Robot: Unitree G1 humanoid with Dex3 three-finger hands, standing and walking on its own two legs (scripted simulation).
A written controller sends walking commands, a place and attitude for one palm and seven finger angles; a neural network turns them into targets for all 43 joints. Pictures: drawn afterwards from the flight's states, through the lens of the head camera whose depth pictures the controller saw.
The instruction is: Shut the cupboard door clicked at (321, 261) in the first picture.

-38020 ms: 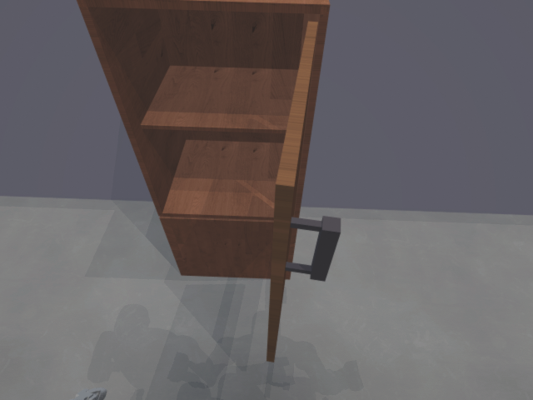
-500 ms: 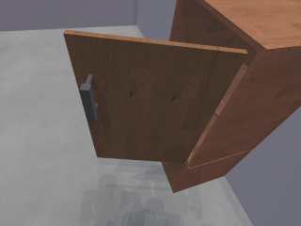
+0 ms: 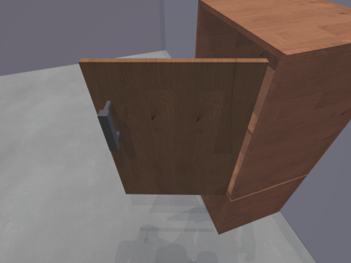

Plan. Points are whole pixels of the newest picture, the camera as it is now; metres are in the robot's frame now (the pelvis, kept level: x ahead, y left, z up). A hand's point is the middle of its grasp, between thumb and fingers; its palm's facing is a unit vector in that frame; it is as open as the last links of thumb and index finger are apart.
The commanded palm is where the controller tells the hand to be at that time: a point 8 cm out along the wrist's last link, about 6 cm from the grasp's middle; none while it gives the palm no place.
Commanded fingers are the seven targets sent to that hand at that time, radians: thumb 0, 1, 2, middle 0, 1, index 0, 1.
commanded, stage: come to a stop and stand still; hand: left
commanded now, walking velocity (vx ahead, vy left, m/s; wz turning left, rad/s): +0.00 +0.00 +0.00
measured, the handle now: (111, 126) +0.43 +0.20 +0.09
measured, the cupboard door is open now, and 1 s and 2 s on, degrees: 70 70 70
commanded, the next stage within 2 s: look again from close up in 0.12 s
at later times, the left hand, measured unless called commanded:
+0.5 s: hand out of the picture +0.02 +0.16 -0.17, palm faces +0.00 -0.98 -0.18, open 7.3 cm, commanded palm none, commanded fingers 0.00 0.90 0.90 -0.20 -0.30 -0.20 -0.30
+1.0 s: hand out of the picture +0.04 +0.16 -0.17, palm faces +0.01 -0.99 -0.17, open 7.3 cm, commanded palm none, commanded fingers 0.00 0.90 0.90 -0.20 -0.30 -0.20 -0.30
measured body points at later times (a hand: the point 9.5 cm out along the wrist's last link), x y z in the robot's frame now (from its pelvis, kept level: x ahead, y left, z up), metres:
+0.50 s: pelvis +0.02 -0.01 +0.01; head +0.04 +0.00 +0.46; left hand +0.03 +0.21 -0.15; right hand +0.01 -0.22 -0.15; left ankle +0.03 +0.07 -0.73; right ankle +0.02 -0.13 -0.73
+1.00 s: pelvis +0.04 +0.00 +0.01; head +0.06 +0.01 +0.45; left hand +0.04 +0.21 -0.16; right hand +0.05 -0.23 -0.15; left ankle +0.03 +0.07 -0.73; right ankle +0.02 -0.13 -0.73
